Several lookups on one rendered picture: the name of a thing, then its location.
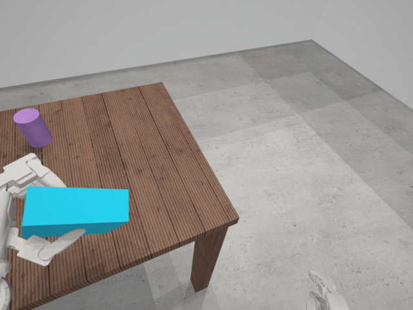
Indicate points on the robot left hand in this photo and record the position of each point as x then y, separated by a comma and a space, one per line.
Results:
17, 176

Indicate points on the table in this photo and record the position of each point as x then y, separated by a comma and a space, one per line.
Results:
135, 139

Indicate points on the sponge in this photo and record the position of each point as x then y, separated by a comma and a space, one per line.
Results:
55, 211

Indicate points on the robot right hand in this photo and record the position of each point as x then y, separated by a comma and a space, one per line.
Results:
333, 300

